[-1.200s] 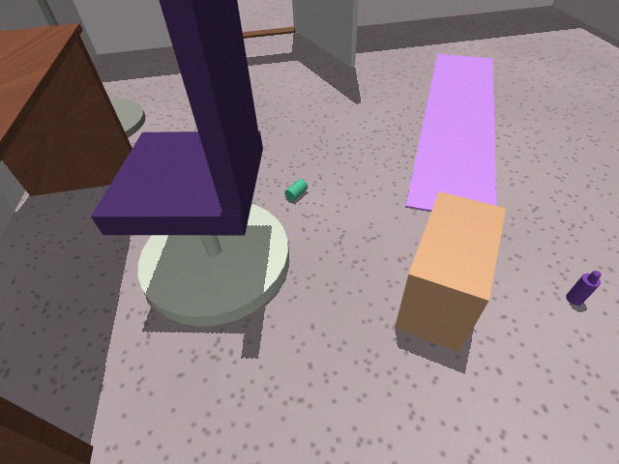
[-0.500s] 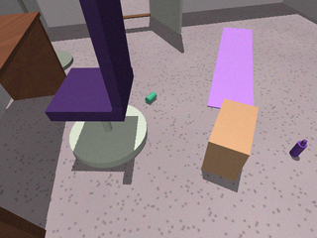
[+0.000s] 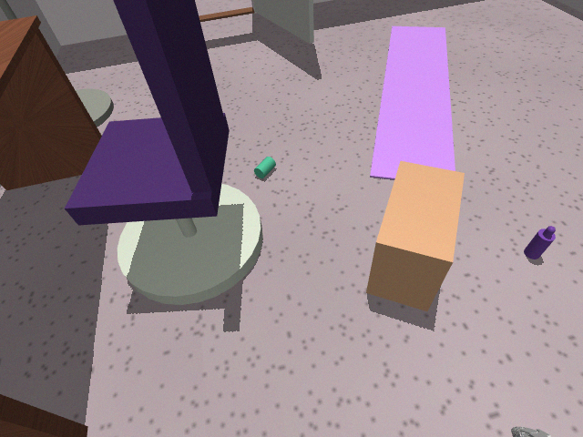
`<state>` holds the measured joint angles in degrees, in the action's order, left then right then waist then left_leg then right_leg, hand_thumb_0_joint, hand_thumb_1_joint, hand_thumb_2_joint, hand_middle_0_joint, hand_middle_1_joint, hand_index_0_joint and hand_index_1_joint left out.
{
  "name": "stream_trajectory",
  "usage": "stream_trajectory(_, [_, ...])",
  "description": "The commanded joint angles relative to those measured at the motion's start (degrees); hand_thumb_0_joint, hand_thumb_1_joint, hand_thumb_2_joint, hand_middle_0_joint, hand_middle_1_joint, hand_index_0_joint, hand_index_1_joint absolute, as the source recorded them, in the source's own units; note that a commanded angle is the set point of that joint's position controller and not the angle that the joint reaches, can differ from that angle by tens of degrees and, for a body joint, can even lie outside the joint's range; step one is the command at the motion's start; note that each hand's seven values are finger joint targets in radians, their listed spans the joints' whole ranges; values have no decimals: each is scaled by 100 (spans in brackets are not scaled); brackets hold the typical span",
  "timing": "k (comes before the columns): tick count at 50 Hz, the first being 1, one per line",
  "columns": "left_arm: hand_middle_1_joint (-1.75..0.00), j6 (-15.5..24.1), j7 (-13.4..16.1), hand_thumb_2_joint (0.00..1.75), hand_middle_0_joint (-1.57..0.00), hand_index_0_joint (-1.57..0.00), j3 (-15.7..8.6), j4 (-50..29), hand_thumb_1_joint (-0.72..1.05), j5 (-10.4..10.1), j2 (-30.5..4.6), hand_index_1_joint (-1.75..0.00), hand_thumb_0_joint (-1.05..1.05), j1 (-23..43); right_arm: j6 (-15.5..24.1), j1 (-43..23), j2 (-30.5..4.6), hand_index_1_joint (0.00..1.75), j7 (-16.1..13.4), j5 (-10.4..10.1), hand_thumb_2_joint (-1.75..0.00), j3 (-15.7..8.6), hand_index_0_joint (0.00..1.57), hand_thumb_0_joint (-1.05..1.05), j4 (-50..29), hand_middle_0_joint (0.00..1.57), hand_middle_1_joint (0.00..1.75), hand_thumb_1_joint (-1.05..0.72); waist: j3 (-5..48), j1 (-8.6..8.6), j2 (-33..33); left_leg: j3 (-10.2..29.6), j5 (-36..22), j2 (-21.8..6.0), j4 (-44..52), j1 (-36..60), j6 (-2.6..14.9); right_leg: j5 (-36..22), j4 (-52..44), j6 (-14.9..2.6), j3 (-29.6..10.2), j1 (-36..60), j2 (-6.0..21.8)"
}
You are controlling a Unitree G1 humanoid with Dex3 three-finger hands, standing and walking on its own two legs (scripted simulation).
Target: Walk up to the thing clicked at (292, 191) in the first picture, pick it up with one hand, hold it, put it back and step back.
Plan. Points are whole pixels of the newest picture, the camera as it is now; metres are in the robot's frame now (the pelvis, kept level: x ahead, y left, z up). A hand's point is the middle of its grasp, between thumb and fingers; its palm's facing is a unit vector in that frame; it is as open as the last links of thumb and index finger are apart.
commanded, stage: walk up
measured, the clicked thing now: (265, 167) +1.44 +0.27 -0.74
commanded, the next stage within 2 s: none
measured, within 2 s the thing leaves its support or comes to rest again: neither
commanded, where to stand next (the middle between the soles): +0.04 +0.02 m, yaw -67 degrees
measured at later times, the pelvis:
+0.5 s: pelvis -0.02 +0.09 +0.00, yaw -28 degrees
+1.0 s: pelvis +0.01 +0.05 -0.02, yaw -48 degrees
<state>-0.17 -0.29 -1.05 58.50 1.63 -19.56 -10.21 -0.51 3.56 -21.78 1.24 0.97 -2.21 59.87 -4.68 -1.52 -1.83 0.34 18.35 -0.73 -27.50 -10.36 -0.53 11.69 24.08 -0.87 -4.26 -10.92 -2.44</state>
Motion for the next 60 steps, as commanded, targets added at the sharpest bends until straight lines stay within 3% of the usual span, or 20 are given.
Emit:
stream_trajectory(1, [-30, 130, 148, 90, -20, -20, -609, -890, 90, 179, -1944, -30, 0, -182, 28, -101, -1108, 30, -8, 22, -90, -447, 20, 0, -849, 20, 30, -90, 514, 114, 1400, 763, 1576, 232, -1602, -1525, 60, -1942, -635, -1432, -3287, 809, 1968])
stream_trajectory(7, [-30, 82, 187, 90, -20, -20, -615, -1633, 90, 141, -1616, -30, 0, -169, -83, 119, -1026, 30, 3, 73, -90, -561, 20, 0, -1301, 20, 30, -90, 1068, 244, 1008, 632, 638, 367, -1173, -546, 67, -2054, -99, -942, -2731, -37, 1088])
stream_trajectory(9, [-30, 21, 155, 90, -20, -20, -567, -1895, 90, 90, -1547, -30, 0, 311, -26, 806, -1049, 30, -46, 73, -90, -630, 20, 0, -1203, 20, 30, -90, 1150, 727, 713, 609, -339, 167, 597, 1114, 114, -1449, 511, -485, -2094, -1176, 566])
stream_trajectory(11, [-30, -6, 191, 90, -20, -20, -427, -1969, 90, 51, -981, -30, 0, -172, 21, 621, -1714, 30, -154, 160, -90, -802, 20, 0, -1413, 20, 30, -90, 999, 499, -1403, 2755, -1025, -1806, 1318, 1662, 545, 1937, 2423, 202, -807, -2577, -834])
stream_trajectory(13, [-30, -140, 189, 90, -20, -20, -601, -1703, 90, 95, -1554, -30, 0, -930, 4, -207, -1814, 30, -128, 114, -90, -850, 20, 0, -1820, 20, 30, -90, 729, 202, -1202, 2720, 62, -2545, 1540, 26, 1483, 2060, 3676, 271, -526, -1773, -87])
stream_trajectory(18, [-30, -217, -174, 90, -20, -20, -656, -1565, 90, -1, -1510, -30, 0, -956, 142, 61, -1337, 30, -107, 45, -90, -682, 20, 0, -1862, 20, 30, -90, 100, 120, -605, 777, -309, -1108, 1375, 61, 486, 571, 3871, 210, -274, -1842, 72])
stream_trajectory(24, [-30, -124, -264, 90, -20, -20, -531, -2051, 90, -54, -1401, -30, 0, -93, 247, 1320, -1607, 30, -18, -2, -90, -766, 20, 0, -1971, 20, 30, -90, 264, 703, -694, 711, -540, -1828, 1215, 1056, 743, 865, 2524, 242, 18, -2169, 427])
stream_trajectory(31, [-30, 24, -231, 90, -20, -20, -498, -1930, 90, -23, -1335, -30, 0, -317, 190, 1291, -1694, 30, 66, 62, -90, -764, 20, 0, -2206, 20, 30, -90, 466, 588, -661, -153, -1110, -1788, 485, 415, 884, 1171, 1235, -35, 642, -980, 315])
stream_trajectory(34, [-30, 132, -139, 90, -20, -20, -593, -1731, 90, 24, -1422, -30, 0, -856, 84, 1164, -1513, 30, 107, -43, -90, -668, 20, 0, -2303, 20, 30, -90, 814, 208, -239, -770, -1251, -1528, -814, -90, 704, 401, -77, -277, 707, 274, 182])
stream_trajectory(35, [-30, 192, -79, 90, -20, -20, -751, -1607, 90, 45, -1777, -30, 0, -1283, 73, 1182, -1182, 30, 118, -91, -90, -555, 20, 0, -2351, 20, 30, -90, 1056, -69, 726, -1031, -811, -1034, -2064, -1030, 392, 744, -415, -520, -330, 1301, 565])
stream_trajectory(36, [-30, 260, -3, 90, -20, -20, -860, -1727, 90, 69, -2245, -30, 0, -1337, 73, 1098, -759, 30, 129, -118, -90, -394, 20, 0, -2512, 20, 30, -90, 825, -149, 2040, -1058, 1346, -134, -3107, -2724, 44, 273, -574, -1045, -2522, 1877, 1794])
stream_trajectory(37, [-30, 226, 13, 90, -20, -20, -823, -1866, 90, 11, -2183, -30, 0, -1080, 36, 906, -1226, 30, 87, -68, -90, -483, 20, 0, -2495, 20, 30, -90, 568, -204, 1324, -172, 1647, -262, -3294, -2899, -59, 332, -517, -1643, -3087, 1389, 2177])
stream_trajectory(38, [-30, 176, 24, 90, -20, -20, -854, -1877, 90, -52, -2244, -30, 0, -1032, 78, 939, -1393, 30, 61, -56, -90, -524, 20, 0, -2465, 20, 30, -90, 479, -195, 1343, -47, 1852, -324, -3245, -2658, -62, 63, -432, -1808, -3067, 976, 2241])
stream_trajectory(41, [-30, 161, 100, 90, -20, -20, -693, -1979, 90, -126, -1788, -30, 0, -447, 110, 1231, -1333, 30, 80, -99, -90, -505, 20, 0, -2036, 20, 30, -90, 311, 136, 1057, 85, 891, -395, -2865, -2408, -17, -202, -281, -1123, -1539, 812, 1253])
stream_trajectory(48, [-30, 147, 115, 90, -20, -20, -621, -2171, 90, -63, -1732, -30, 0, -438, 171, 1320, -1127, 30, -85, -13, -90, -447, 20, 0, -2000, 20, 30, -90, 252, 184, 1136, -116, 205, -63, -1956, -1161, 93, -2544, 457, -1108, -1354, -519, 1044])
stream_trajectory(52, [-30, 38, 133, 90, -20, -20, -562, -2335, 90, -125, -1654, -30, 0, -126, 229, 1681, -1084, 30, -152, 4, -90, -517, 20, 0, -1890, 20, 30, -90, 393, 514, 872, -127, -839, 127, -674, 288, 281, -1655, 1349, -729, -1355, -1602, 722])
stream_trajectory(53, [-30, 28, 157, 90, -20, -20, -484, -2376, 90, -168, -1364, -30, 0, -202, 270, 1774, -1305, 30, -172, 79, -90, -577, 20, 0, -1904, 20, 30, -90, 484, 557, 263, 500, -991, -313, -76, 519, 371, -898, 1884, -418, -1200, -1779, 302])
stream_trajectory(54, [-30, 7, 170, 90, -20, -20, -401, -2354, 90, -221, -1111, -30, 0, -462, 288, 1752, -1766, 30, -195, 131, -90, -693, 20, 0, -1974, 20, 30, -90, 643, 497, -1018, 2036, -1203, -1661, 531, 766, 679, 775, 3105, -79, -579, -2259, -461])
stream_trajectory(56, [-30, -52, 286, 90, -20, -20, -480, -2029, 90, -143, -1614, -30, 0, -1014, 284, 1179, -2072, 30, -171, -25, -90, -759, 20, 0, -2133, 20, 30, -90, 742, 284, -1006, 3142, -462, -2755, 901, 165, 1489, 2313, 4385, 22, -398, -2035, -198])
stream_trajectory(60, [-30, -19, 131, 90, -20, -20, -604, -1787, 90, -185, -1585, -30, 0, -801, 288, 961, -1490, 30, -188, 50, -90, -556, 20, 0, -2203, 20, 30, -90, 223, 220, -855, 988, -1558, -1553, 449, -348, 1108, 1626, 4477, -22, -320, -1978, 17])
